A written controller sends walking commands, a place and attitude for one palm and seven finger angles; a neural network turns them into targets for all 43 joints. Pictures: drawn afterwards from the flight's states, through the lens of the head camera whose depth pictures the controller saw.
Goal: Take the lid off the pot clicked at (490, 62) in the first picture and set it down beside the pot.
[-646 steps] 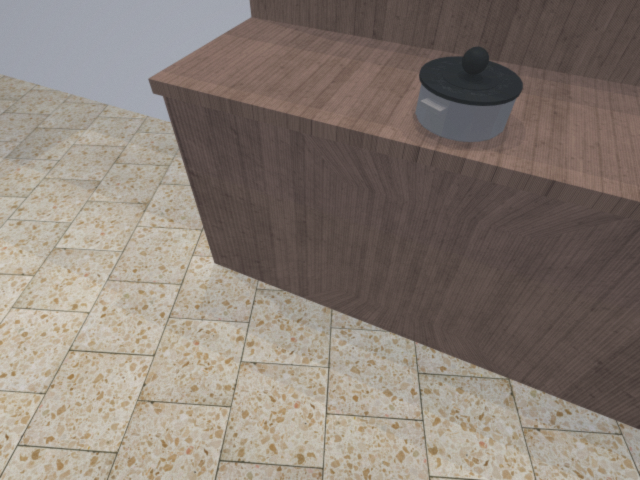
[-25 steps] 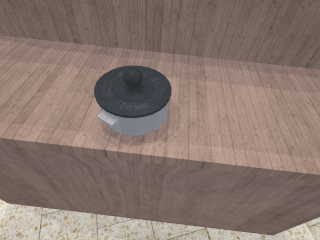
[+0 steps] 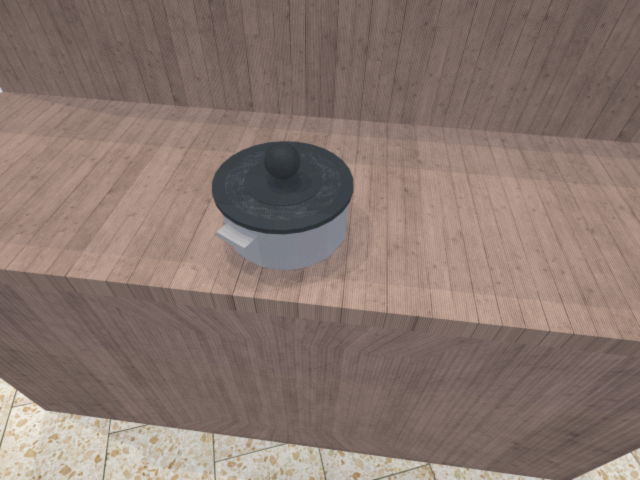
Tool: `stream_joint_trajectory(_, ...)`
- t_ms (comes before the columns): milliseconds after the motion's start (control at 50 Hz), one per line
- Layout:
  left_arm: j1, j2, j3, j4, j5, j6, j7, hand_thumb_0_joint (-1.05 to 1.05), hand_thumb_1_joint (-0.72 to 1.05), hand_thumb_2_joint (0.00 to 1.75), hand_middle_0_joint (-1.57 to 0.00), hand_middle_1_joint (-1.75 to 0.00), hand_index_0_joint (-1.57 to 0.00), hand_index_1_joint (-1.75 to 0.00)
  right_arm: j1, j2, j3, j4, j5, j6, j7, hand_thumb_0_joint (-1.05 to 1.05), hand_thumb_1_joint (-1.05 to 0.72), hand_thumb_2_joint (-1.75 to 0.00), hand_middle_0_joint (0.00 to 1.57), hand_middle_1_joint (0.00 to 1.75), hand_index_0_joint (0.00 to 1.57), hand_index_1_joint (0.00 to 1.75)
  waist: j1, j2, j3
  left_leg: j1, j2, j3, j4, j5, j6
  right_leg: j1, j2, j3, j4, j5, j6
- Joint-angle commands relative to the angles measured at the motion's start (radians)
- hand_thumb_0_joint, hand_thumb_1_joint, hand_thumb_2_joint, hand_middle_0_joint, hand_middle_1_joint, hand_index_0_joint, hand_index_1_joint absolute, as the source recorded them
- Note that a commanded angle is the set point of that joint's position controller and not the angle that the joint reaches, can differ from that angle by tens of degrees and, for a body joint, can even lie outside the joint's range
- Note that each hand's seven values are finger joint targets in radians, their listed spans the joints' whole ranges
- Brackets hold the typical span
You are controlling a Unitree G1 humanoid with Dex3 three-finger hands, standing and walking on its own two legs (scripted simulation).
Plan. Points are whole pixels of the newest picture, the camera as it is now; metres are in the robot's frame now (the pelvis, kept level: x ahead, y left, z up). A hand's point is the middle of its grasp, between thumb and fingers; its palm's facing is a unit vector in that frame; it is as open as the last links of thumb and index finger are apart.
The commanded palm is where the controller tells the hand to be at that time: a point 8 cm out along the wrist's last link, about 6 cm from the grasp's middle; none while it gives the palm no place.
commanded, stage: look again from close up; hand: left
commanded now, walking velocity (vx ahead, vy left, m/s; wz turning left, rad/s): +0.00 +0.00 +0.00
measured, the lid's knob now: (282, 161) +0.50 +0.10 +0.15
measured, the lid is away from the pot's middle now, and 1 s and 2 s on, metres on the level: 0.00 0.00 0.00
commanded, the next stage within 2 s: lift the closed hand beside the body in 1.12 s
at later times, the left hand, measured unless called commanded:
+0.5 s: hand out of the picture +0.03 +0.15 -0.18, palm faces +0.01 -0.98 -0.19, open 7.3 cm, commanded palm none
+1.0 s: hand out of the picture +0.03 +0.15 -0.18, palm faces +0.01 -0.98 -0.18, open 7.3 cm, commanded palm none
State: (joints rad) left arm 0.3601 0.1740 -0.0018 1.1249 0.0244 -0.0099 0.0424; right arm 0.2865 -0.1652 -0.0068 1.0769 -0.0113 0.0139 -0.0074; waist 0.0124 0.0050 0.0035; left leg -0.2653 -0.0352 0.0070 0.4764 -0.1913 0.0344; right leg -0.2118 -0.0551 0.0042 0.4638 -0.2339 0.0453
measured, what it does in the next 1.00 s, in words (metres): stands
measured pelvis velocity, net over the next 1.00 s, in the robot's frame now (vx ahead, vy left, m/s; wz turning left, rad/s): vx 0.02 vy -0.02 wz -0.02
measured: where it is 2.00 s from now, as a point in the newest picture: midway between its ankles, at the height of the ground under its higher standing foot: outside the picture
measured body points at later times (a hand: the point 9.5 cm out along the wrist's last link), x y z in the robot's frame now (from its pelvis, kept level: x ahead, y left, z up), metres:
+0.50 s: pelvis +0.01 -0.02 -0.01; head +0.02 -0.02 +0.44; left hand +0.03 +0.20 -0.16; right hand +0.03 -0.25 -0.16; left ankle +0.04 +0.09 -0.74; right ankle +0.01 -0.16 -0.74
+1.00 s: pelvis +0.02 -0.02 +0.00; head +0.04 -0.01 +0.45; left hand +0.03 +0.20 -0.16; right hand +0.03 -0.25 -0.15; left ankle +0.04 +0.09 -0.74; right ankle +0.01 -0.16 -0.74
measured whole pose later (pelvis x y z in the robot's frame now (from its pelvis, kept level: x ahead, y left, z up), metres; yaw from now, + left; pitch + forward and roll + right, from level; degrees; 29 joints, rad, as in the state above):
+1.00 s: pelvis +0.02 -0.02 +0.00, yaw -1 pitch -2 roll +0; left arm 0.30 0.16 -0.01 1.05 0.01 0.00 0.04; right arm 0.26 -0.15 0.00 1.08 0.00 -0.01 -0.03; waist 0.01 -0.02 0.06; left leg -0.22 0.00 0.01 0.49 -0.24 0.00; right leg -0.18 -0.02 0.01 0.48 -0.28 0.02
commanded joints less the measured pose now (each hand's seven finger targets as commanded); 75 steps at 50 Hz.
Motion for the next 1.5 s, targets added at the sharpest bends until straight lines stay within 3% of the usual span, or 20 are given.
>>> stream_joint_trajectory(0,0.042,0.122,0.016,-0.086,-0.001,-0.012,0.006,0.00,0.90,0.90,-0.20,-0.30,-0.20,-0.30,0.011,-0.126,-0.031,-0.122,-0.006,-0.020,-0.001,0.00,-0.90,-0.90,0.20,0.30,0.20,0.30,-0.020,0.083,0.037,-0.087,0.109,-0.144,-0.092,-0.285,0.000,-0.096,-0.020,0.036,-0.016,-0.228,-0.088)
stream_joint_trajectory(60,0.057,0.101,0.011,-0.088,-0.001,-0.018,0.004,0.00,0.90,0.90,-0.20,-0.30,-0.20,-0.30,0.006,-0.106,-0.025,-0.133,-0.001,-0.024,-0.001,0.00,-0.90,-0.90,0.20,0.30,0.20,0.30,-0.010,-0.067,0.056,-0.086,0.098,-0.127,-0.063,-0.210,0.008,-0.097,-0.037,0.063,-0.048,-0.204,-0.099)
stream_joint_trajectory(100,0.038,0.096,0.009,-0.100,-0.005,-0.021,0.006,0.00,0.90,0.90,-0.20,-0.30,-0.20,-0.30,0.027,-0.095,-0.022,-0.123,0.000,-0.027,-0.001,0.00,-0.90,-0.90,0.20,0.30,0.20,0.30,-0.030,-0.090,0.084,-0.065,0.082,-0.098,-0.030,-0.164,-0.002,-0.140,-0.053,0.096,-0.067,-0.226,-0.107)
stream_joint_trajectory(200,0.048,0.089,0.011,-0.113,-0.006,-0.018,0.007,0.00,0.90,0.90,-0.20,-0.30,-0.20,-0.30,0.031,-0.091,-0.016,-0.109,0.001,-0.038,-0.003,0.00,-0.90,-0.90,0.20,0.30,0.20,0.30,-0.017,-0.026,0.105,-0.064,0.098,-0.109,-0.053,-0.117,0.003,-0.121,-0.038,0.082,-0.042,-0.146,-0.097)
stream_joint_trajectory(260,0.049,0.094,0.014,-0.118,-0.008,-0.017,0.005,0.00,0.90,0.90,-0.20,-0.30,-0.20,-0.30,0.034,-0.084,-0.013,-0.106,0.003,-0.045,-0.006,0.00,-0.90,-0.90,0.20,0.30,0.20,0.30,-0.011,-0.058,0.076,-0.032,0.101,-0.094,-0.043,-0.045,0.004,-0.088,-0.039,0.075,-0.038,-0.077,-0.096)
stream_joint_trajectory(480,0.024,0.096,0.020,-0.134,-0.011,-0.007,0.003,0.00,0.90,0.90,-0.20,-0.30,-0.20,-0.30,0.023,-0.079,-0.011,-0.085,0.002,-0.046,-0.014,0.00,-0.90,-0.90,0.20,0.30,0.20,0.30,-0.005,0.021,0.068,-0.016,0.115,-0.084,-0.039,-0.005,-0.006,-0.051,-0.038,0.081,-0.046,-0.016,-0.090)
stream_joint_trajectory(640,0.015,0.095,0.017,-0.125,-0.013,-0.010,0.002,0.00,0.90,0.90,-0.20,-0.30,-0.20,-0.30,0.028,-0.076,-0.013,-0.064,0.005,-0.048,-0.018,0.00,-0.90,-0.90,0.20,0.30,0.20,0.30,-0.010,-0.017,0.029,0.041,0.124,-0.067,-0.030,0.099,-0.011,-0.012,-0.046,0.082,-0.047,0.104,-0.085)
stream_joint_trajectory(1180,0.025,0.078,0.009,-0.084,-0.014,-0.002,0.000,0.00,0.90,0.90,-0.20,-0.30,-0.20,-0.30,0.028,-0.066,-0.011,-0.018,0.007,-0.045,-0.020,0.00,-0.90,-0.90,0.20,0.30,0.20,0.30,-0.005,-0.007,0.083,0.047,0.132,-0.071,-0.084,0.028,-0.009,-0.011,-0.044,0.073,-0.095,0.031,-0.077)
stream_joint_trajectory(1200,0.073,0.107,0.018,-0.047,0.005,-0.032,0.034,0.00,0.90,0.90,-0.20,-0.30,-0.20,-0.30,-0.060,-0.118,-0.012,-0.075,0.010,-0.052,-0.016,0.00,-0.90,-0.90,0.20,0.30,0.20,0.30,0.020,0.016,0.002,0.059,0.128,-0.041,0.104,0.191,-0.032,0.018,-0.084,0.119,-0.082,0.418,-0.068)
stream_joint_trajectory(1220,-0.590,0.260,0.006,-1.371,-0.121,-0.184,0.049,0.00,0.90,0.90,-0.24,-0.35,-0.24,-0.35,-0.041,-0.220,-0.015,-0.398,0.074,-0.226,-0.020,0.00,-0.90,-0.90,0.20,0.30,0.20,0.30,0.000,0.196,-0.476,0.275,0.037,-0.066,-0.067,0.179,-0.042,0.146,-0.009,0.010,0.008,0.305,-0.079)
stream_joint_trajectory(1240,-0.188,0.212,0.007,-1.184,-0.041,-0.094,0.102,0.00,0.90,0.90,-0.29,-0.40,-0.29,-0.40,-0.121,-0.153,0.007,-0.362,0.078,-0.297,-0.065,0.00,-0.90,-0.90,0.20,0.30,0.20,0.30,0.023,0.346,-0.427,0.297,0.073,-0.033,-0.071,0.189,-0.041,0.064,0.020,-0.009,0.026,0.142,-0.103)
stream_joint_trajectory(1260,-0.168,0.185,-0.005,-1.130,-0.070,-0.020,0.143,0.00,0.90,0.90,-0.33,-0.44,-0.33,-0.44,-0.149,-0.164,-0.005,-0.299,0.094,-0.313,-0.072,0.00,-0.90,-0.90,0.20,0.30,0.20,0.30,0.006,0.260,-0.316,0.199,0.072,-0.038,-0.057,0.093,-0.061,0.038,0.023,-0.045,-0.005,0.105,-0.084)
stream_joint_trajectory(1280,0.048,0.045,-0.057,-1.047,-0.071,0.047,0.145,0.00,0.90,0.90,-0.38,-0.49,-0.38,-0.49,-0.143,-0.142,-0.006,-0.305,0.105,-0.317,-0.064,0.00,-0.90,-0.90,0.20,0.30,0.20,0.30,0.000,0.191,-0.198,0.160,0.061,-0.058,-0.106,0.023,-0.043,0.037,0.028,-0.064,-0.042,0.069,-0.082)
stream_joint_trajectory(1300,0.036,-0.007,-0.100,-1.075,-0.063,0.052,0.135,0.00,0.90,0.90,-0.42,-0.54,-0.42,-0.54,-0.159,-0.144,0.009,-0.342,0.088,-0.332,-0.057,0.00,-0.90,-0.90,0.20,0.30,0.20,0.30,-0.008,0.092,-0.059,0.129,0.059,-0.070,-0.133,-0.019,-0.034,0.016,0.035,-0.080,-0.059,0.038,-0.074)
stream_joint_trajectory(1340,0.192,-0.082,-0.139,-0.862,-0.026,0.048,0.103,0.00,0.90,0.90,-0.51,-0.64,-0.51,-0.64,-0.174,-0.154,-0.011,-0.373,0.059,-0.328,-0.031,0.00,-0.90,-0.90,0.20,0.30,0.20,0.30,-0.008,-0.076,0.145,0.037,0.053,-0.078,-0.131,-0.072,-0.019,-0.079,0.046,-0.106,-0.079,-0.035,-0.062)
stream_joint_trajectory(1360,0.311,-0.073,-0.092,-0.777,-0.021,0.048,0.090,0.00,0.90,0.90,-0.55,-0.68,-0.55,-0.68,-0.189,-0.162,-0.034,-0.400,0.056,-0.307,-0.016,0.00,-0.90,-0.90,0.20,0.30,0.20,0.30,0.016,-0.154,0.168,-0.015,0.060,-0.077,-0.125,-0.070,-0.021,-0.076,0.046,-0.114,-0.082,-0.047,-0.068)
stream_joint_trajectory(1400,0.424,0.022,0.021,-0.844,-0.016,0.020,0.058,0.00,0.90,0.90,-0.64,-0.78,-0.64,-0.78,-0.218,-0.154,-0.056,-0.469,0.053,-0.268,-0.002,0.00,-0.90,-0.90,0.20,0.30,0.20,0.30,0.058,-0.215,0.171,-0.039,0.054,-0.039,-0.118,-0.072,-0.033,-0.071,0.050,-0.097,-0.079,-0.077,-0.065)
stream_joint_trajectory(1440,0.399,0.140,0.125,-1.098,-0.029,-0.039,0.043,0.00,0.90,0.90,-0.73,-0.88,-0.73,-0.88,-0.251,-0.149,-0.052,-0.566,0.054,-0.263,-0.005,0.00,-0.90,-0.90,0.20,0.30,0.20,0.30,0.073,-0.165,0.114,-0.027,0.041,-0.018,-0.123,-0.093,-0.037,-0.033,0.046,-0.077,-0.082,-0.101,-0.066)
stream_joint_trajectory(1460,0.368,0.236,0.221,-1.189,-0.037,-0.066,0.053,0.00,0.90,0.90,-0.77,-0.92,-0.77,-0.92,-0.256,-0.149,-0.055,-0.587,0.052,-0.260,-0.011,0.00,-0.90,-0.90,0.20,0.30,0.20,0.30,0.076,-0.104,0.075,-0.004,0.043,-0.007,-0.110,-0.091,-0.039,-0.015,0.036,-0.071,-0.088,-0.094,-0.066)
stream_joint_trajectory(1480,0.271,0.217,0.190,-1.329,-0.038,-0.094,0.048,0.00,0.90,0.90,-0.82,-0.97,-0.82,-0.97,-0.260,-0.143,-0.040,-0.631,0.049,-0.263,-0.017,0.00,-0.90,-0.90,0.20,0.30,0.20,0.30,0.061,-0.031,0.053,0.016,0.034,0.002,-0.109,-0.098,-0.037,-0.021,0.034,-0.058,-0.091,-0.094,-0.064)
